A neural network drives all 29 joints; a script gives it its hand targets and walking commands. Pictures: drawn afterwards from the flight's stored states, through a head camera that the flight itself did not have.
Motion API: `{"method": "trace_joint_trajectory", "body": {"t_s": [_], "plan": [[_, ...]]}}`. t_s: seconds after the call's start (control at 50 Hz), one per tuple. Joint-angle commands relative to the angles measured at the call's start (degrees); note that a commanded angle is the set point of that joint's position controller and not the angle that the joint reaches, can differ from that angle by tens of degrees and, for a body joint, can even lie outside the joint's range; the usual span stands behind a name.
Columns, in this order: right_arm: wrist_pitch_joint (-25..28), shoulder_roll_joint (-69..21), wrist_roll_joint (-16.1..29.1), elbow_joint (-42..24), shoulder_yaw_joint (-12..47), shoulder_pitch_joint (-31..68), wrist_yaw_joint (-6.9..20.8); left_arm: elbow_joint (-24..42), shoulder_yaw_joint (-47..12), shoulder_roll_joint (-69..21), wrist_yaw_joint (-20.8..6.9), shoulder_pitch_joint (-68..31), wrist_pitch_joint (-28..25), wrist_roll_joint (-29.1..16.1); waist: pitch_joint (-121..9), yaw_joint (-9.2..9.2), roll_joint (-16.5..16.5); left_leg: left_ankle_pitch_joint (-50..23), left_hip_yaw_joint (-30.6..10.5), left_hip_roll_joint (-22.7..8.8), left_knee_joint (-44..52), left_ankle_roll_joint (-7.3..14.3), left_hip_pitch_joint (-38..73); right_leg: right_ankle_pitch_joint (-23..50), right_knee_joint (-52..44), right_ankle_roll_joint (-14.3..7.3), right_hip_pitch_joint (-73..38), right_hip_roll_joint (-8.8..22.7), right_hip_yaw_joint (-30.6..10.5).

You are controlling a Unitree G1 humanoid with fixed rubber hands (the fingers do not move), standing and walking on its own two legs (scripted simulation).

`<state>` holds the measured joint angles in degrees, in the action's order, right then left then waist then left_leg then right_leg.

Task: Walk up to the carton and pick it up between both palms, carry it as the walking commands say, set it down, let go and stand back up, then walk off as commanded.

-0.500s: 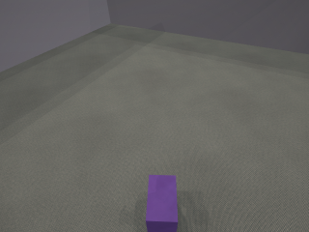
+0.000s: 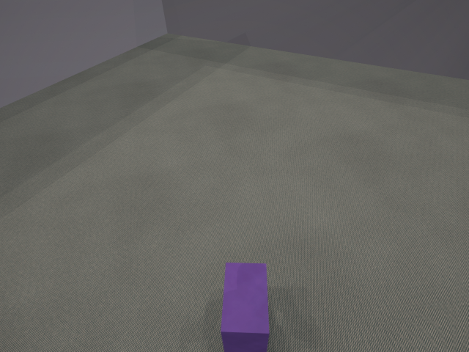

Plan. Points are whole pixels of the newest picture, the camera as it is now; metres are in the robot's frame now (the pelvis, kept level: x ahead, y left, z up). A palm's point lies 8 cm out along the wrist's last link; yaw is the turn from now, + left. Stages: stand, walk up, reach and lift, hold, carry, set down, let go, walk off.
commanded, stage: walk off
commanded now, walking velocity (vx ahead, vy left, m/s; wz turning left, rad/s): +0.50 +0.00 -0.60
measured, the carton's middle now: (245, 311) +0.45 -0.01 -0.63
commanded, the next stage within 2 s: stand in 1.72 s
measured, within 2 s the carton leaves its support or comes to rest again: rests again in 1.70 s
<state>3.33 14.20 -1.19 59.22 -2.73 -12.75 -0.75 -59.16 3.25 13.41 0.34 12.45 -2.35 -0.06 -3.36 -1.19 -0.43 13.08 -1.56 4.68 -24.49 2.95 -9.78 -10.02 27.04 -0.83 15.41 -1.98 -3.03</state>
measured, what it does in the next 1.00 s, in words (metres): walks ahead: right foot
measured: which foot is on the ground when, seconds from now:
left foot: down 0.00-0.38, up 0.40-1.00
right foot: down 0.00-0.10, up 0.12-0.36, down 0.38-1.00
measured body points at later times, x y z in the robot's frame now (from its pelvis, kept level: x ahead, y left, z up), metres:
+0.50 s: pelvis +0.11 -0.09 -0.01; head +0.10 -0.12 +0.44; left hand +0.17 +0.17 -0.14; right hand +0.11 -0.35 -0.17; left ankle +0.04 +0.07 -0.65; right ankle +0.05 -0.14 -0.74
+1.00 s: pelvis +0.22 -0.14 +0.01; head +0.32 -0.20 +0.45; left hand +0.05 +0.12 -0.05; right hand +0.49 -0.36 -0.10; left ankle +0.17 +0.07 -0.65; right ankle +0.05 -0.16 -0.73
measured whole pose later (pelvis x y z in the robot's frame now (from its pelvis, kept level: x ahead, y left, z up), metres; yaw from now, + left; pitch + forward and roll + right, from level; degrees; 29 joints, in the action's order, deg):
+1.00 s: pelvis +0.22 -0.14 +0.01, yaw -11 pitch +13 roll +8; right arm 2.6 12.9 -2.1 43.8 -2.4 10.6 4.0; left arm -65.8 3.2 10.5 5.8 36.6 -3.4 0.4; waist 0.8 9.7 -3.2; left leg 30.1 3.7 -0.4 -51.9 0.7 -30.1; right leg -18.0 23.0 -2.0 10.7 -1.2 -13.5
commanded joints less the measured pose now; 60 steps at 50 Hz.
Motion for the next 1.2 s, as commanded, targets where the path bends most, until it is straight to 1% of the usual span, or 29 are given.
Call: {"method": "trace_joint_trajectory", "body": {"t_s": [0.0,0.06,0.08,0.16,0.26,0.3,0.32,0.34,0.36,0.4,0.44,0.54,0.6,0.66,0.84,0.88,0.92,0.94,0.96,0.98,1.0,1.02,1.04,1.06,1.08,1.12,1.14,1.16,1.18], "plan": [[-2.3,7.1,-1.1,-0.3,-0.6,-3.7,-0.3,1.1,-0.8,5.0,-0.2,1.3,1.9,1.8,7.8,0.9,1.5,27.0,-8.9,-10.0,9.1,0.6,-3.8,-22.7,-4.9,-1.3,6.3,3.7,-6.5],[-2.4,12.3,-1.7,-0.4,-2.5,-4.2,-1.0,2.9,0.1,5.5,-0.7,-0.8,2.3,2.7,8.5,-0.1,11.7,41.1,-20.6,-21.7,18.6,5.1,-3.2,-16.3,18.1,0.1,13.5,1.5,1.7],[-2.0,12.8,-1.8,-0.5,-2.9,-2.5,-1.4,3.2,0.4,6.0,-1.0,-1.6,2.2,3.3,9.7,0.31,10.4,38.9,-21.9,-25.1,20.3,6.2,-3.6,-14.0,24.6,1.0,15.7,3.5,3.1],[-0.9,10.7,-1.0,-0.3,-2.5,-0.3,-2.1,4.2,1.3,7.6,-1.4,-1.9,1.4,3.4,6.9,1.41,5.3,23.5,-12.6,-22.5,16.6,5.7,7.9,-16.2,27.2,2.3,23.2,5.5,4.2],[-0.1,12.6,-1.3,0.5,-2.7,0.9,-2.5,7.0,0.8,5.2,-2.2,-2.1,1.4,2.5,7.1,1.45,10.5,22.9,-6.6,-21.6,14.3,3.7,2.5,-16.5,14.2,1.1,11.8,6.8,5.6],[0.2,12.0,-1.3,-0.2,-2.8,4.7,-2.3,4.6,1.0,5.0,-2.1,5.8,0.7,2.4,7.3,5.75,7.8,19.6,-1.6,-20.0,7.1,2.6,-3.1,-10.5,4.2,-0.6,0.9,7.1,5.9],[0.3,10.8,-1.3,-0.6,-2.4,5.7,-2.0,1.8,1.3,5.2,-1.5,12.9,0.2,2.6,4.5,8.31,1.1,6.1,2.5,-16.1,-6.6,1.6,-3.9,-10.8,-0.7,-1.6,-7.0,3.3,5.8],[0.8,8.0,-1.2,-1.4,-1.7,3.5,-1.1,0.4,2.0,8.3,-0.7,18.7,-0.7,3.4,0.6,9.31,-13.2,1.6,6.5,-11.8,-27.8,-0.4,-11.4,-14.7,-7.5,-3.0,-15.5,9.2,-8.1],[1.2,2.7,-1.6,-3.8,0.2,1.8,0.0,-0.1,1.9,12.5,-0.4,19.1,-1.1,3.5,2.6,4.97,-28.8,18.6,5.7,-4.1,-39.2,-3.7,-28.3,-8.6,-13.1,-5.6,-20.9,18.2,-32.2],[1.7,3.2,-3.0,-4.8,0.3,5.4,1.3,0.1,2.0,10.7,-0.8,18.3,-0.9,2.2,7.8,3.32,-12.1,16.9,0.0,-6.3,-48.5,-2.5,-37.9,1.2,-14.7,-9.2,-17.6,19.6,-42.2],[2.5,4.2,-2.4,-4.7,0.3,9.8,2.4,0.8,1.0,6.8,-0.6,15.6,-1.3,1.3,10.1,3.82,0.3,8.5,0.3,-10.1,-45.9,-3.5,-37.6,15.1,-9.4,-5.1,-13.4,15.4,-25.7],[0.8,2.2,-1.7,-7.8,0.3,8.6,2.9,-1.1,0.2,4.7,0.3,19.3,-1.5,0.7,1.0,4.59,-9.5,5.9,4.0,-8.5,-40.0,-6.0,-34.2,43.8,-4.1,-3.0,-21.0,10.8,-15.2],[-0.1,0.5,-1.8,-10.7,1.1,12.1,2.7,-1.4,-0.1,3.3,1.0,20.2,-1.2,0.9,4.1,4.89,-11.2,3.9,6.0,-7.1,-37.9,-6.1,-36.8,43.8,-5.4,-2.3,-17.1,8.6,-14.7],[0.2,0.9,-1.8,-13.3,0.7,18.1,2.9,-5.6,-0.2,1.1,2.4,33.4,-0.8,1.0,0.1,10.76,-9.2,10.5,6.0,-6.8,-40.0,-5.5,-44.5,58.5,0.2,0.5,-31.7,10.5,-19.0],[0.6,0.2,-1.0,-21.3,0.2,32.4,4.7,-8.5,0.1,0.4,5.3,44.2,-0.5,1.2,-2.0,14.84,-12.8,20.3,7.8,-1.9,-40.1,-5.5,-45.2,80.2,0.0,2.6,-40.4,10.9,-26.9],[0.6,0.0,-0.6,-22.7,0.0,34.1,5.0,-9.1,0.0,-0.6,5.7,44.5,-0.7,0.9,-1.9,14.24,-14.9,20.4,8.7,-1.4,-34.4,-4.9,-37.0,88.0,-0.5,5.2,-35.9,8.3,-25.3],[0.8,1.2,0.3,-22.2,-0.9,28.7,4.9,-7.7,-0.3,-1.8,6.0,38.7,-1.3,0.4,-3.5,8.63,-16.7,17.9,8.4,-1.5,-18.8,-3.0,-10.4,99.4,2.1,12.7,-18.5,1.7,-19.6],[1.1,2.2,1.4,-19.2,-1.7,17.4,4.4,-5.4,-0.2,-1.6,6.0,29.7,-1.9,0.1,-5.4,0.52,-15.6,11.5,6.5,-2.7,-6.3,-1.6,20.1,96.2,10.4,18.5,5.1,-3.2,-13.7],[1.2,2.8,2.5,-14.2,-2.8,2.0,3.5,-2.0,0.0,-0.1,6.4,20.2,-2.3,-0.9,-9.9,-9.18,-6.2,-9.2,3.3,-7.2,4.1,0.1,56.7,67.9,30.7,23.3,36.2,-7.3,-8.9],[0.7,-0.7,2.0,-10.9,-1.8,-2.4,2.2,0.7,-0.4,2.5,7.0,15.0,-2.1,-2.3,-13.9,-11.58,18.8,-38.7,-12.7,-29.0,-1.0,4.8,67.7,-34.7,55.6,13.9,58.3,-3.9,-12.7],[-0.3,-1.9,-1.8,-10.7,-1.8,-1.1,1.0,4.1,0.2,5.6,7.0,8.4,-2.1,-3.3,-14.0,-9.58,17.3,-44.4,-11.9,-39.5,-6.6,5.6,56.2,-47.3,68.0,8.4,59.3,4.7,-16.1],[-1.7,-1.2,-2.1,-11.7,-1.4,1.4,0.3,7.7,0.8,7.2,6.8,0.7,-2.5,-4.0,-5.4,-7.44,12.4,-44.2,-8.3,-36.6,-5.4,0.8,43.5,-46.9,63.5,4.3,57.8,6.0,-17.4],[-2.0,3.0,-2.1,-8.5,-2.7,-4.9,-0.9,12.9,1.0,4.0,6.1,-4.8,-4.4,-2.2,3.6,-10.44,10.1,-55.2,-5.8,-33.9,-6.0,-1.0,45.7,-44.6,56.9,1.9,66.4,2.3,-7.7],[-2.1,3.1,-4.1,-7.9,-2.7,-2.8,-0.4,13.9,1.0,4.3,5.4,-5.0,-4.9,-1.6,10.4,-8.14,3.1,-47.8,5.2,-32.0,-2.3,-5.2,37.1,-35.4,46.5,2.4,64.4,5.9,-0.9],[-3.3,3.3,-3.3,-11.5,-3.0,11.7,-0.3,10.4,0.2,-0.9,3.7,9.1,-3.3,-0.5,13.6,3.32,2.1,-29.9,14.8,-26.2,3.9,-8.2,20.6,-25.7,34.6,2.3,50.3,5.8,4.0],[-4.4,10.2,-1.4,-15.2,-5.0,25.3,-0.1,3.5,-2.7,-8.7,1.5,35.9,-0.3,1.8,4.3,16.24,13.4,-7.1,22.3,-16.2,0.9,-7.8,3.9,-11.3,30.3,4.4,15.3,-1.3,10.9],[-3.8,13.6,-0.3,-16.4,-5.9,27.4,1.0,2.2,-1.8,-3.4,0.8,45.3,0.8,3.1,-3.1,20.49,13.7,-15.9,22.8,-14.5,-12.7,-6.5,0.6,-6.3,27.2,3.8,-1.1,-3.9,15.8],[-2.7,14.6,1.1,-17.1,-6.0,29.4,2.3,1.0,0.6,6.7,0.7,55.7,1.5,3.7,-12.6,25.52,6.5,-16.7,19.8,-14.9,-31.5,-7.0,-5.6,-7.0,28.7,0.9,-19.8,-3.9,11.1],[-1.4,7.8,1.4,-17.7,-4.0,30.3,3.7,0.6,2.6,14.2,0.9,54.2,1.8,4.5,-9.0,24.75,-12.1,9.1,14.5,-9.0,-45.1,-9.0,-14.9,-14.1,20.1,-1.6,-20.6,-3.9,-2.2]]}}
